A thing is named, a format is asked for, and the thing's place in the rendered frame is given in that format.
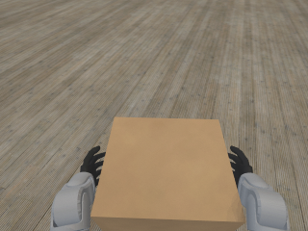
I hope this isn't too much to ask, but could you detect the robot left forearm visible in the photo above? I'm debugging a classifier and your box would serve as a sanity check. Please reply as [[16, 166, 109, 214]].
[[50, 171, 95, 231]]

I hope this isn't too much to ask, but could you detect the left robot hand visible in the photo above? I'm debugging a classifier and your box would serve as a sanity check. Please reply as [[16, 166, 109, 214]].
[[80, 145, 106, 187]]

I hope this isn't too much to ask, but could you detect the right robot hand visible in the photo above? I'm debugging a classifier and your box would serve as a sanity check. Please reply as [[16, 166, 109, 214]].
[[227, 145, 253, 189]]

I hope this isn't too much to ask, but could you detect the carton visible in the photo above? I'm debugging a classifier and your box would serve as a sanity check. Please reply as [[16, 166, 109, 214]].
[[90, 116, 246, 231]]

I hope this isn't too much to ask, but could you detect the robot right forearm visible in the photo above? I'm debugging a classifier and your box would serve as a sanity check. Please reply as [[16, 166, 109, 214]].
[[238, 172, 291, 231]]

